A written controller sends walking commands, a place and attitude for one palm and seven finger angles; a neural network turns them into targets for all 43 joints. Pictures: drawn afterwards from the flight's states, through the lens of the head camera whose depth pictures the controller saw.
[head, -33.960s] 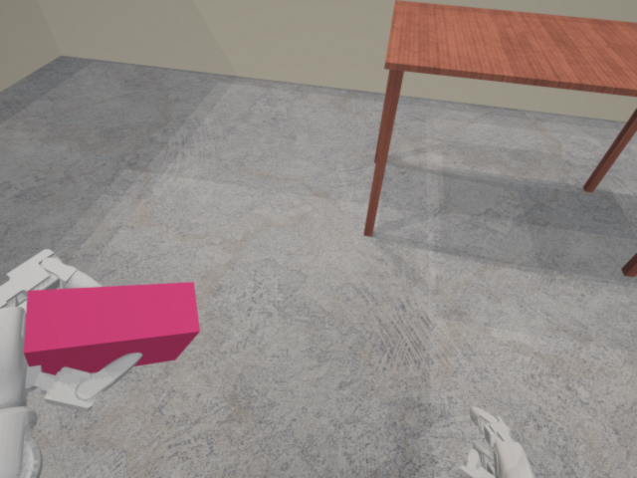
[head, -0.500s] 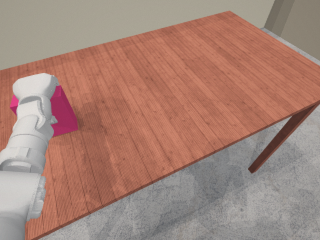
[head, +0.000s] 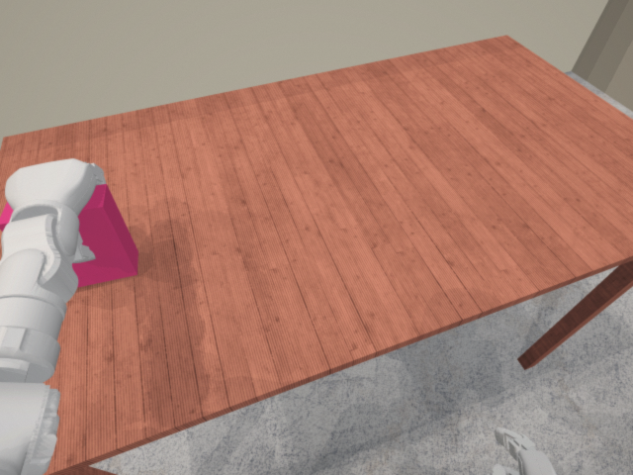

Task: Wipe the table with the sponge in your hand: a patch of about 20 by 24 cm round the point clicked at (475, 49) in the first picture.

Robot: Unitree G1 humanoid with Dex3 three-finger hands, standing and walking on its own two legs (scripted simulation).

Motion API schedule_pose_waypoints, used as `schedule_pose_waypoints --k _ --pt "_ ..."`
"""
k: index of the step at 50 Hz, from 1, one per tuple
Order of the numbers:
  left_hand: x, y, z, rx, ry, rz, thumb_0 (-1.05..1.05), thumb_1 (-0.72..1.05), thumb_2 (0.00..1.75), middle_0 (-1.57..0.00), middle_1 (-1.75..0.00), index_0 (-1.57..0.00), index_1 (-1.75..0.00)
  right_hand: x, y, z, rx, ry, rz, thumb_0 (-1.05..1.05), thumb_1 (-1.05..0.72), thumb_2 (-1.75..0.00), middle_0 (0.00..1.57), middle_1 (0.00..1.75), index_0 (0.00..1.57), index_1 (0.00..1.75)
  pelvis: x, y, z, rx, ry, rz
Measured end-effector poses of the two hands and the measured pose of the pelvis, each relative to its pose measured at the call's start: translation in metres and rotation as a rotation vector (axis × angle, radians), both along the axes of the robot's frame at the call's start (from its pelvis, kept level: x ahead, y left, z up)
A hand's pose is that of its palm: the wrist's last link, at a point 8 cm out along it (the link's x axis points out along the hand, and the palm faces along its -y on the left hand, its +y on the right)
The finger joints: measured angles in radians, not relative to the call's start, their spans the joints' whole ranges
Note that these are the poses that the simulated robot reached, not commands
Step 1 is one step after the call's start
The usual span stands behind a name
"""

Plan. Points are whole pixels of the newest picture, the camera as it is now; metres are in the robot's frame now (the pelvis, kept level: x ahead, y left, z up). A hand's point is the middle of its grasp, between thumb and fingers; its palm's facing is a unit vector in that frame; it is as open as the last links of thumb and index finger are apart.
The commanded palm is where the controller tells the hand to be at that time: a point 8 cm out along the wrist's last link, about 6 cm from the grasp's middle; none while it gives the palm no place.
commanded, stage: wipe back along the first lane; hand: left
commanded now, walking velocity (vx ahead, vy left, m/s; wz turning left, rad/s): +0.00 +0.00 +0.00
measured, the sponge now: (84, 251) +0.37 +0.35 +0.05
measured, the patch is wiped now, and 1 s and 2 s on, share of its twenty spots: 1.00 1.00 1.00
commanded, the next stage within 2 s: lift the sponge slowly off the table in 1.64 s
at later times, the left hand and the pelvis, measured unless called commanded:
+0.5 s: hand (67, 247) +0.35 +0.34 +0.10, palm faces -0.04 -0.02 -1.00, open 9.2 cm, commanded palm +0.32 +0.33 +0.14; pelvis -0.01 +0.01 +0.00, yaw +0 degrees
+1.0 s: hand (70, 275) +0.31 +0.32 +0.10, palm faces -0.01 -0.03 -1.00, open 9.2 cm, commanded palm +0.27 +0.30 +0.14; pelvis +0.00 +0.00 +0.00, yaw +0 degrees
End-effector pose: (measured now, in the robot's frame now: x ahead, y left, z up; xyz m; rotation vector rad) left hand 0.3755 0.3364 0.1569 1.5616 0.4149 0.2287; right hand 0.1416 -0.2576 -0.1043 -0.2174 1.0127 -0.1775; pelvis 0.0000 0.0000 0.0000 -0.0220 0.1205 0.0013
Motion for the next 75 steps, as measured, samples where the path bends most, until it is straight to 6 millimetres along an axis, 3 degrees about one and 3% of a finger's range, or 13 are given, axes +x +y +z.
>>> schedule_pose_waypoints --k 6,21,44,75 --pt "-0.008 0.007 -0.001 -0.001 -0.004 0.001 -0.01 -0.47 1.13 -0.8 -1.43 -0.83 -1.43 -0.004 0.002 -0.002 0.003 0.017 0.004 0.01 -0.91 -0.9 0.2 0.3 0.21 0.3 0.0 0.002 0.0 -0.002 0.002 0.003" --pt "-0.034 -0.001 -0.006 -0.015 -0.064 -0.005 -0.02 -0.45 1.12 -0.77 -1.46 -0.81 -1.46 -0.023 0.004 -0.006 0.023 0.044 -0.015 0.01 -0.91 -0.9 0.2 0.3 0.2 0.3 -0.006 0.006 0.0 -0.002 -0.02 -0.005" --pt "-0.073 -0.021 -0.007 -0.022 -0.098 0.013 -0.02 -0.44 1.12 -0.76 -1.48 -0.79 -1.48 0.031 0.02 0.011 0.058 -0.117 0.075 0.01 -0.91 -0.9 0.2 0.3 0.2 0.3 -0.007 0.0 0.0 0.002 -0.065 0.003" --pt "-0.138 -0.06 -0.007 -0.041 -0.165 0.007 0.02 -0.43 1.11 -0.75 -1.49 -0.79 -1.48 0.068 0.032 0.023 0.115 -0.244 0.145 0.02 -0.91 -0.9 0.2 0.29 0.2 0.3 -0.004 -0.008 -0.002 0.009 -0.104 -0.004"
